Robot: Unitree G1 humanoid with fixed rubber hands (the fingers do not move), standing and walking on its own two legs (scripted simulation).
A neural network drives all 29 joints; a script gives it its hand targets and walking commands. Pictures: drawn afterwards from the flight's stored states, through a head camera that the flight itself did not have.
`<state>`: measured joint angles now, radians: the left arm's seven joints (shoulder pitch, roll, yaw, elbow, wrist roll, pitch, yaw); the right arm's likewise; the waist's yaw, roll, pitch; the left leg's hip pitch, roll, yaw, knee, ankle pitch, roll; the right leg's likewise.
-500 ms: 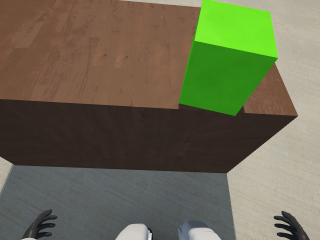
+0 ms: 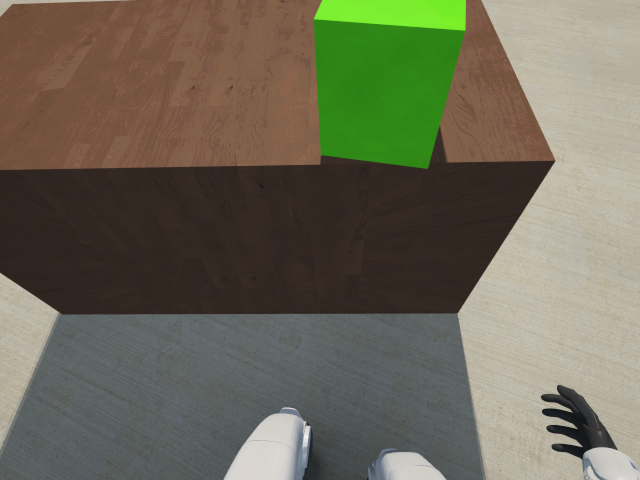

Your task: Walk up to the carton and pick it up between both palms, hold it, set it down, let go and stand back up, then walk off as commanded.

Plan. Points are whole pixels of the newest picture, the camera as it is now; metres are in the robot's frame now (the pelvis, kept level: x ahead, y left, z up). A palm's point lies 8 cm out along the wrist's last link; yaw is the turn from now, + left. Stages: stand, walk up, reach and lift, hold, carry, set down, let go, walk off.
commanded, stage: walk off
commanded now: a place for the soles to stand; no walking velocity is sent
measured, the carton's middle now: (387, 67) +0.73 -0.05 +0.07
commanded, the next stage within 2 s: none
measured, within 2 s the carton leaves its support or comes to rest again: neither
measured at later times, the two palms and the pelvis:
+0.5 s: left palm out of the picture +0.03 +0.37 -0.07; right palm out of the picture +0.02 -0.29 -0.09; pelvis -0.08 +0.04 +0.00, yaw +1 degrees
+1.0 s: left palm out of the picture -0.13 +0.35 -0.08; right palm out of the picture -0.06 -0.31 -0.08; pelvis -0.20 +0.01 +0.00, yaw -1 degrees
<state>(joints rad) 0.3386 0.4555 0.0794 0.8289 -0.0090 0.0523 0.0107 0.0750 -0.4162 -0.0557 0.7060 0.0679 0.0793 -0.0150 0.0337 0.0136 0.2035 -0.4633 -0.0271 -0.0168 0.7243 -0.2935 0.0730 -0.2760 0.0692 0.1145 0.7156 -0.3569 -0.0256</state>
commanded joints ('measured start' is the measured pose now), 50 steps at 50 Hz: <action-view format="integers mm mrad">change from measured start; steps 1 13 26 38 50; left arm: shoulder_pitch -158 -64 -154 -123 -41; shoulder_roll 323 182 191 153 280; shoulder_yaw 77 57 50 33 60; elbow -133 -129 -130 -76 -57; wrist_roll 64 26 17 13 53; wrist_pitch -37 -55 -16 -34 -42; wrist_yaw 14 31 31 6 -1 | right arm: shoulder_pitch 78 149 57 160 19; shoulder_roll -212 -183 -307 -212 -189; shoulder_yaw -88 -58 -84 -83 -81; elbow -3 -17 -27 -20 -18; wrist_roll -115 -96 -120 -99 -95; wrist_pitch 16 -11 -50 -58 -14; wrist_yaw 0 1 3 -11 -4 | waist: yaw -49 9 -40 -98 -1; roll -158 -134 74 144 -215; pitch -76 -256 -26 -277 -85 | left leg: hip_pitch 26 -106 -119 503 -9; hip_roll -126 -101 380 223 -118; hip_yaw -188 -162 -611 -344 -88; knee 548 368 -536 -261 353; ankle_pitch -258 -250 -378 369 -299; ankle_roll -48 -83 122 109 -60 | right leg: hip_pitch -381 258 -213 -279 -245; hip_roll -356 -298 85 35 -335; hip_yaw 536 337 121 43 567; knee -524 -238 490 264 -502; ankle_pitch -300 434 -214 -195 -271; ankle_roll -184 -195 16 38 -137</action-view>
